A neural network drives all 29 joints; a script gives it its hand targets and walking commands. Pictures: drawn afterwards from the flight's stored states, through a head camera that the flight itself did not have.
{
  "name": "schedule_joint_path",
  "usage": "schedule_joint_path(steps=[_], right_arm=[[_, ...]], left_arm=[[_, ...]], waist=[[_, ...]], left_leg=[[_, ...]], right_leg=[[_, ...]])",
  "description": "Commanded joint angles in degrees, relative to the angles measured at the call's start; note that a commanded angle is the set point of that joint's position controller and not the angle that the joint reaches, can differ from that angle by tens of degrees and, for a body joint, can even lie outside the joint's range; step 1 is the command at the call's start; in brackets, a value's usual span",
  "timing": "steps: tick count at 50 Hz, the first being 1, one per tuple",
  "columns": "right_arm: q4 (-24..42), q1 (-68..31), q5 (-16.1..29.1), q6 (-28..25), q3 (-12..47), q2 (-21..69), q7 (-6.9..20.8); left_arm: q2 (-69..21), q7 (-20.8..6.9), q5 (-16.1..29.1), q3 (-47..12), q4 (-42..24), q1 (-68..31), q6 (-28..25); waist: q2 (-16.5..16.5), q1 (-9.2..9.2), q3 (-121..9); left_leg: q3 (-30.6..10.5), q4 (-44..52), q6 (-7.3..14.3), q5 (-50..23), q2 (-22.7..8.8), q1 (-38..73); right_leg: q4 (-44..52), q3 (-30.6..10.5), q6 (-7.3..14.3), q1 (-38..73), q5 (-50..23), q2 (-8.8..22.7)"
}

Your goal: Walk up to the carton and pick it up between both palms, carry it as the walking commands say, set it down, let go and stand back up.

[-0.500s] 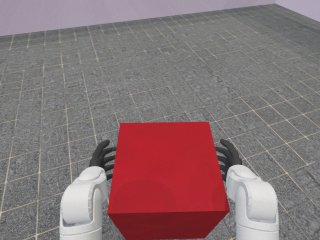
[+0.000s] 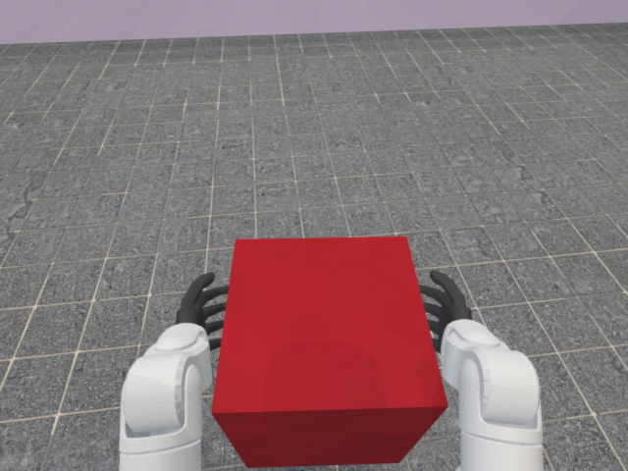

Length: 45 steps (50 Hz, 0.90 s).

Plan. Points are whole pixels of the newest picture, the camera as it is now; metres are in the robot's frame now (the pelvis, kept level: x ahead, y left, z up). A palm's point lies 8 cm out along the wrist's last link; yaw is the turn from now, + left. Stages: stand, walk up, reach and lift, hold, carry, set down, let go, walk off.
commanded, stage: carry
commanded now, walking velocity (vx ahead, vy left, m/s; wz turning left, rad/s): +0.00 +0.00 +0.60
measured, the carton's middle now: (322, 358) +0.28 -0.01 +0.00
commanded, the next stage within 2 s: none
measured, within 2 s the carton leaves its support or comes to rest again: neither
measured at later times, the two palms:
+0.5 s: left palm (30, 430) +0.17 +0.27 +0.09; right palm (320, 304) +0.30 +0.00 +0.09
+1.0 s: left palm out of the picture +0.07 +0.30 +0.12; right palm (246, 318) +0.27 +0.08 +0.11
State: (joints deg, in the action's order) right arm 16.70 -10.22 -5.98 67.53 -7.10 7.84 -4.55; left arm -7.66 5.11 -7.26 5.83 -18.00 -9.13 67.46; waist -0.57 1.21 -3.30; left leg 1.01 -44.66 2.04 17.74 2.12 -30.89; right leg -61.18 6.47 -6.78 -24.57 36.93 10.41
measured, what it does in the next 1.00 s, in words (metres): steps on the spot, turning left: right foot, then left foot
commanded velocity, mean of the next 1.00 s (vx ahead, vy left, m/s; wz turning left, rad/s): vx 0.00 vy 0.00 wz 0.60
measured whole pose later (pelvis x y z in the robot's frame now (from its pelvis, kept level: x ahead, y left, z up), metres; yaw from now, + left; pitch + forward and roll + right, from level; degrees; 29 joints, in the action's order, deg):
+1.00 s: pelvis -0.03 +0.01 +0.03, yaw +45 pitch +4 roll +2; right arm 22.1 -8.9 -5.5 68.8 -6.7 7.6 -5.6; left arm -7.6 5.0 -5.9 4.7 -20.1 -8.3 66.6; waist 0.5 1.1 -3.2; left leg 5.0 -51.1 -2.3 25.1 -1.0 -28.8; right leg -33.0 16.1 -1.0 -19.0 16.2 11.6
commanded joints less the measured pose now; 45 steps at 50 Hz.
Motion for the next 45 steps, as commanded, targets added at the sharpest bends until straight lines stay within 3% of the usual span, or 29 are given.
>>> schedule_joint_path(steps=[1, 4, 6, 7, 8, 9, 10, 11, 12, 14, 19, 20, 21, 22, 23, 24, 25, 26, 28, 29, 35, 37, 38, 39, 40, 41, 42, 43, 45], right_arm=[[6.6, -24.6, 23.5, -0.6, 39.6, 53.0, 14.3], [8.8, -23.4, 23.1, -1.8, 40.0, 53.0, 13.5], [8.8, -21.8, 22.0, -2.0, 40.1, 52.2, 12.9], [8.4, -20.8, 21.3, -1.9, 40.1, 51.9, 12.7], [9.7, -21.0, 21.2, -1.5, 41.3, 51.7, 12.7], [9.4, -22.5, 21.2, -1.0, 41.0, 50.7, 12.9], [10.1, -23.5, 22.3, -0.9, 42.3, 51.1, 13.1], [9.9, -23.2, 22.9, -0.7, 42.7, 51.5, 13.2], [9.3, -21.9, 23.0, -0.4, 42.7, 51.4, 13.2], [8.5, -21.4, 23.3, -0.1, 42.0, 51.4, 13.0], [6.9, -21.8, 22.8, 1.2, 40.6, 50.1, 12.9], [6.5, -21.6, 22.8, 1.3, 40.6, 50.2, 13.1], [6.3, -21.4, 22.8, 1.4, 40.8, 50.3, 13.2], [5.7, -21.0, 22.4, 1.6, 40.7, 50.5, 13.4], [3.6, -19.8, 21.4, 1.6, 39.5, 50.5, 13.3], [2.0, -18.2, 21.1, 1.2, 38.5, 49.4, 13.7], [3.2, -19.6, 21.6, 0.9, 39.0, 50.7, 13.7], [4.0, -20.5, 21.9, 0.4, 39.3, 52.0, 13.6], [7.0, -22.8, 22.4, -0.8, 39.6, 53.9, 13.2], [7.9, -22.9, 22.4, -1.1, 39.9, 53.9, 13.0], [9.3, -18.8, 21.3, -0.9, 40.6, 51.7, 12.3], [8.9, -18.8, 20.9, -0.7, 40.6, 51.1, 12.3], [8.5, -18.8, 20.8, -0.5, 40.6, 50.8, 12.3], [8.1, -19.4, 20.7, -0.4, 40.6, 50.7, 12.4], [8.0, -20.5, 20.6, 0.3, 41.1, 50.0, 12.8], [8.2, -22.9, 21.6, 0.3, 42.3, 50.3, 13.2], [8.7, -24.6, 23.0, 0.3, 43.5, 51.5, 13.6], [8.5, -25.1, 24.0, 0.3, 43.5, 52.3, 13.8], [8.9, -25.2, 24.8, 0.4, 43.5, 52.7, 13.9]], left_arm=[[-56.6, -14.2, 24.6, -41.8, -4.9, -24.6, -1.1], [-55.4, -14.2, 25.9, -42.2, -7.7, -24.1, -2.1], [-54.3, -14.3, 25.8, -41.7, -7.2, -22.1, -2.2], [-53.4, -14.5, 25.5, -41.4, -6.6, -21.5, -2.0], [-53.0, -14.4, 24.2, -40.3, -4.8, -19.3, -2.1], [-53.7, -14.6, 24.5, -40.9, -5.1, -19.6, -1.6], [-53.8, -14.8, 24.8, -41.6, -7.4, -21.2, -1.1], [-53.8, -14.9, 24.6, -41.6, -7.3, -21.0, -0.9], [-53.0, -14.8, 24.2, -41.1, -7.1, -20.8, -0.7], [-51.4, -14.6, 23.5, -39.0, -6.1, -19.9, -0.4], [-49.7, -14.1, 22.2, -37.8, -3.5, -17.5, 0.3], [-49.6, -14.0, 22.2, -38.0, -3.4, -17.4, 0.3], [-49.6, -13.9, 22.3, -38.3, -3.8, -18.0, 0.4], [-49.1, -13.8, 22.4, -38.7, -4.7, -20.0, 0.4], [-49.2, -14.1, 22.1, -38.4, -3.8, -19.7, 0.5], [-50.0, -14.2, 22.8, -39.8, -2.2, -20.0, 1.0], [-51.6, -14.4, 23.5, -40.7, -2.1, -20.7, 0.7], [-52.7, -14.6, 25.1, -41.8, -3.9, -23.4, 0.0], [-54.9, -14.8, 27.2, -43.5, -7.4, -27.8, -0.9], [-55.2, -14.7, 27.4, -43.7, -8.4, -27.8, -1.2], [-52.3, -14.3, 26.2, -41.7, -7.3, -20.8, -1.0], [-51.8, -14.4, 25.5, -40.5, -5.9, -19.4, -0.7], [-51.9, -14.6, 25.1, -40.1, -5.1, -19.2, -0.6], [-50.9, -14.7, 24.6, -39.6, -4.0, -18.8, -0.4], [-52.0, -14.7, 23.1, -38.1, -0.4, -15.3, -0.8], [-53.2, -14.9, 24.0, -40.0, -2.9, -18.4, -0.6], [-54.1, -15.0, 24.0, -40.5, -3.8, -19.7, -0.6], [-54.4, -15.0, 23.9, -40.4, -4.1, -20.5, -0.7], [-53.7, -14.6, 23.8, -39.7, -5.2, -21.8, -0.8]], waist=[[9.5, -0.84, -17.4], [11.2, -0.73, -18.9], [9.2, -1.4, -20.1], [1.9, -1.64, -19.1], [-18.5, -1.95, -16.2], [-19.4, -1.69, -13.3], [-10.6, -1.55, -11.3], [-6.6, -1.52, -10.9], [-6.7, -1.37, -10.6], [-11.4, -1.43, -10.7], [-14.2, -2.53, -12.2], [-12.6, -2.06, -13.1], [-7.4, -1.02, -15.9], [-1.1, 0.04, -17.6], [10.2, -0.7, -16.9], [17.1, -0.17, -18.7], [11.0, -0.34, -18.5], [7.7, -0.55, -17.8], [8.2, -0.68, -16.8], [8.8, -0.71, -17.3], [9.3, -0.64, -17.9], [8.6, -1.49, -17.8], [6.0, -1.9, -18.1], [-4.0, -2.17, -16.6], [-22.5, -2.69, -15.4], [-14.5, -1.91, -13.5], [-7.9, -1.86, -11.7], [-4.7, -1.75, -10.8], [-6.9, -1.29, -10.5]], left_leg=[[-23.7, 17.9, 6.4, -24.7, -14.7, 18.4], [-20.0, 19.5, 3.9, -22.0, -12.0, 15.9], [-16.9, 17.8, 1.2, -16.6, -9.2, 11.8], [-13.6, 11.6, -1.1, -10.1, -5.9, 3.9], [-2.4, -3.0, -4.0, 4.5, 2.0, -5.7], [1.8, -17.1, -3.8, 16.0, -1.1, -8.7], [-0.2, -21.8, -4.1, 15.0, -3.3, -8.7], [-0.2, -21.6, -4.6, 11.4, -4.1, -8.6], [1.1, -18.5, -5.1, 8.1, -4.5, -9.1], [5.1, -10.1, -5.4, 6.7, -2.4, -5.6], [11.7, 6.4, -4.3, 3.1, 0.2, 3.0], [12.2, 12.7, -4.0, -2.2, 0.4, 6.6], [10.5, 18.4, -2.9, -8.7, -0.6, 15.0], [1.4, 19.0, -0.2, -15.4, -5.6, 24.3], [-12.6, 11.7, 3.8, -57.5, -15.9, 33.8], [-22.9, 13.1, 10.1, -71.1, -24.4, 35.6], [-22.7, 13.6, 11.3, -65.3, -24.0, 34.1], [-20.5, 14.8, 10.6, -53.0, -22.0, 30.9], [-15.2, 17.9, 8.2, -34.8, -17.5, 25.0], [-13.8, 18.6, 7.6, -30.7, -16.3, 23.3], [-14.2, 19.1, 6.1, -25.0, -14.0, 16.9], [-13.2, 15.9, 4.1, -20.8, -11.3, 13.4], [-11.8, 11.8, 2.4, -16.3, -9.4, 8.0], [-8.1, 2.0, -0.1, -7.2, -4.9, -1.6], [1.7, -13.1, -2.9, 14.2, 1.9, -8.3], [-0.3, -23.4, -3.0, 17.8, -3.1, -7.8], [-1.9, -25.6, -3.4, 14.1, -4.1, -7.1], [-1.4, -25.2, -4.1, 9.8, -4.8, -6.7], [1.8, -17.7, -5.0, 6.3, -4.4, -5.1]], right_leg=[[3.4, -5.2, 1.3, -5.2, -1.3, -3.4], [16.9, -1.7, 2.1, 4.4, -6.0, -7.4], [32.9, 0.7, 2.5, 15.2, -15.7, -8.0], [41.7, -5.8, 3.7, 22.2, -18.9, -1.0], [45.7, -22.1, 9.6, 23.1, -28.0, 17.2], [43.5, -21.6, 15.0, 18.8, -44.8, 23.7], [39.7, -15.2, 15.6, 19.3, -55.5, 20.1], [37.3, -8.8, 13.8, 20.1, -58.5, 16.7], [35.6, -4.0, 11.7, 21.9, -58.9, 14.1], [33.7, 2.0, 8.9, 22.1, -58.2, 10.3], [30.3, 5.2, 7.3, 23.4, -56.5, 12.7], [27.0, 6.5, 5.9, 23.3, -58.1, 12.8], [19.2, 8.6, 3.8, 19.3, -55.8, 11.5], [9.4, 7.7, 1.3, 8.5, -41.0, 9.7], [-1.4, 6.9, -0.5, -7.8, -7.6, 3.6], [-7.5, 2.7, -0.7, -14.8, 6.8, 0.1], [-11.6, -2.1, -0.2, -15.4, 5.7, 0.0], [-12.0, -4.2, 0.5, -15.9, 2.4, -0.1], [-7.8, -5.2, 1.3, -14.5, -5.6, -0.5], [-4.8, -4.6, 1.6, -12.3, -7.9, -1.3], [15.2, -0.7, 3.0, 0.6, -12.2, -6.1], [28.2, 2.2, 3.3, 8.4, -17.7, -7.1], [35.2, 1.5, 3.2, 16.1, -23.6, -4.9], [41.7, -8.9, 4.7, 22.4, -25.6, 5.6], [45.3, -23.6, 14.3, 20.9, -40.3, 22.4], [43.7, -20.4, 17.5, 17.4, -44.2, 22.0], [42.7, -15.1, 16.7, 15.2, -42.0, 18.7], [42.0, -9.5, 14.8, 14.4, -38.3, 15.8], [39.3, -1.3, 11.6, 15.1, -38.9, 11.6]])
